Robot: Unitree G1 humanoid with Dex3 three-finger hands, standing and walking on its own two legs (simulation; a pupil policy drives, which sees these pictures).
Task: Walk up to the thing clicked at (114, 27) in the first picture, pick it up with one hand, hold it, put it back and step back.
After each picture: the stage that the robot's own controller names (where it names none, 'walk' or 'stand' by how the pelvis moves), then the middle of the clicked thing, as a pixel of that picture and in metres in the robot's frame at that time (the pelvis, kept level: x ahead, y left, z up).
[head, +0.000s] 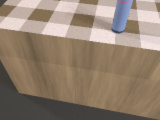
stand; (122, 9) +0.72 -0.20 +0.09
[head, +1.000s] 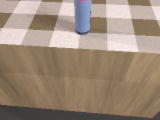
rise first; (82, 7) +0.64 +0.02 +0.12
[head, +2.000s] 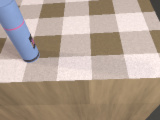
rise first; (19, 33) +0.48 +0.23 +0.12
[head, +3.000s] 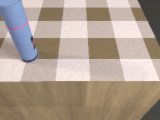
stand; (21, 33) +0.49 +0.22 +0.12
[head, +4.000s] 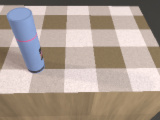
stand; (29, 45) +0.45 +0.19 +0.09
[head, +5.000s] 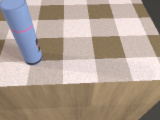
stand; (25, 36) +0.47 +0.19 +0.11
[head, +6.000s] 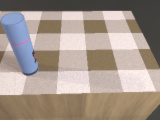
stand; (23, 48) +0.46 +0.21 +0.09
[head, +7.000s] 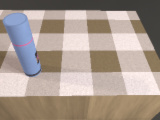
stand; (25, 49) +0.45 +0.21 +0.09
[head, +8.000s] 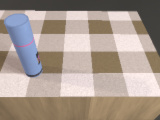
rise first; (26, 49) +0.45 +0.20 +0.08
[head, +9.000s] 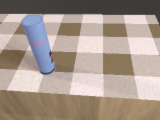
rise first; (40, 48) +0.47 +0.19 +0.09
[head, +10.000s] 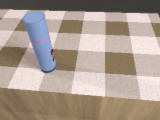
go down; (42, 46) +0.46 +0.19 +0.09
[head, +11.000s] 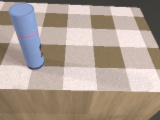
go down; (29, 41) +0.47 +0.17 +0.10
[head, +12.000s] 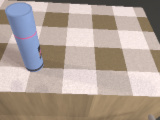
go down; (28, 42) +0.46 +0.17 +0.10
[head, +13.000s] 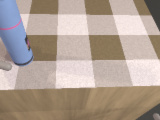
close in; (12, 33) +0.45 +0.19 +0.13
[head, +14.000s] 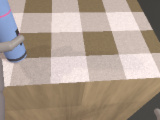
lift; (3, 26) +0.48 +0.20 +0.14
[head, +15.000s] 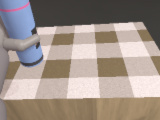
lift; (19, 22) +0.34 +0.15 +0.31
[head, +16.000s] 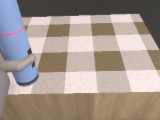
hold; (15, 45) +0.34 +0.18 +0.23
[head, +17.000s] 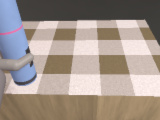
hold; (13, 44) +0.33 +0.19 +0.25
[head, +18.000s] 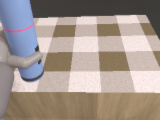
crouch; (23, 40) +0.34 +0.15 +0.25
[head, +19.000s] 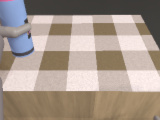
crouch; (13, 14) +0.43 +0.19 +0.27
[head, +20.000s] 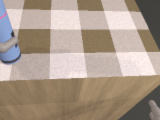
lower; out of the picture +0.47 +0.21 +0.13
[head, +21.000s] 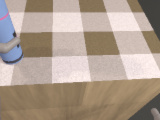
lower; (0, 28) +0.47 +0.21 +0.14
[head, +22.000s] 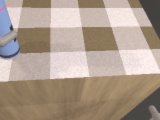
lower; out of the picture +0.49 +0.21 +0.15
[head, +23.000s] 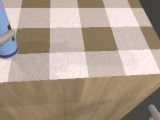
lower; out of the picture +0.49 +0.22 +0.15
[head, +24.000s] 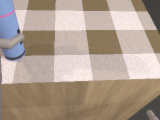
draw back; (5, 24) +0.48 +0.20 +0.14
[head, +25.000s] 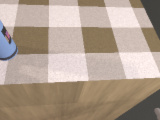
rise; out of the picture +0.46 +0.22 +0.14
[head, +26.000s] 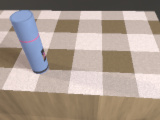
sink last; (32, 46) +0.46 +0.21 +0.11
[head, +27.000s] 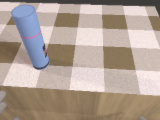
stand; (33, 41) +0.46 +0.20 +0.10
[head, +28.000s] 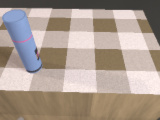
stand; (25, 45) +0.46 +0.22 +0.09
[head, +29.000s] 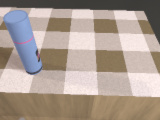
stand; (26, 46) +0.45 +0.21 +0.09
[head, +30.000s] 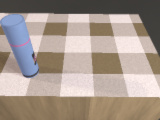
stand; (23, 50) +0.45 +0.22 +0.10
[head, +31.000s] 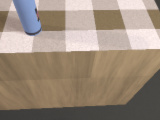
walk; (25, 4) +0.57 +0.20 +0.12
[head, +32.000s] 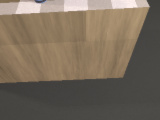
walk; out of the picture +0.88 +0.25 +0.10
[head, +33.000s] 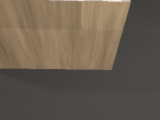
stand; out of the picture +1.14 +0.23 +0.10
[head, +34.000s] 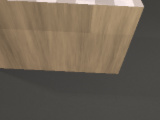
stand; out of the picture +1.10 +0.17 +0.09
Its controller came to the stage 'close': yes
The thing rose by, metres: 0.20
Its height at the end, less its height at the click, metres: +0.00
